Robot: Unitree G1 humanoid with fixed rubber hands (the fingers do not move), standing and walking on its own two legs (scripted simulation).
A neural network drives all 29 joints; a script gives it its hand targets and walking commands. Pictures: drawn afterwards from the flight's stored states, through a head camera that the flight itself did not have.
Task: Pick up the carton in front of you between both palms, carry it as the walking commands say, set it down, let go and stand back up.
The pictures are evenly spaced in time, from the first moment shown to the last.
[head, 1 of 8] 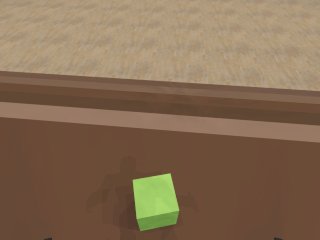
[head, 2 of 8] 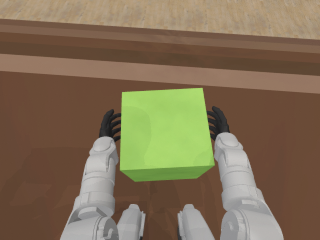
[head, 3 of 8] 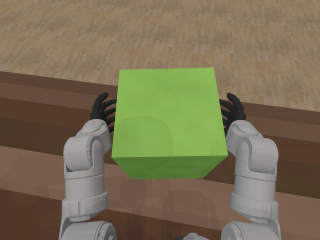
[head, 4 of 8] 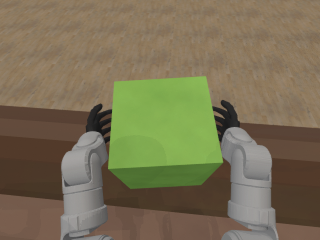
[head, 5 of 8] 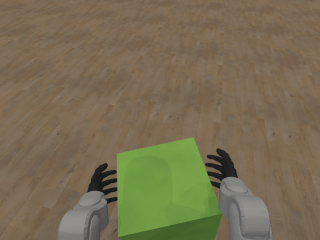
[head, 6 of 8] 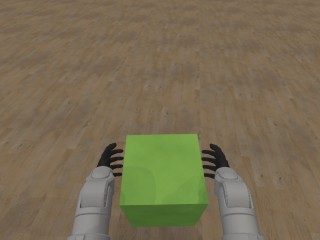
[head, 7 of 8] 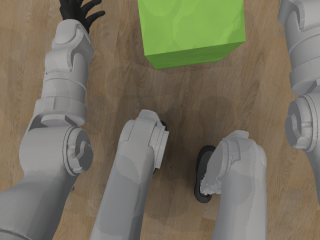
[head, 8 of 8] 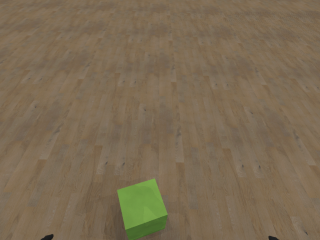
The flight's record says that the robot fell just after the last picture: no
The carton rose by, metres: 0.72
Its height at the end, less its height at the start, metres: -0.83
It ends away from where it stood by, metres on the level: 4.94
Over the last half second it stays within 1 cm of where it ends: yes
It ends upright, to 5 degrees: yes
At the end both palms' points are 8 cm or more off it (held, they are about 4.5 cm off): yes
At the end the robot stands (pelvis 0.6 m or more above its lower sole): yes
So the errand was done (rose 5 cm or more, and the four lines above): yes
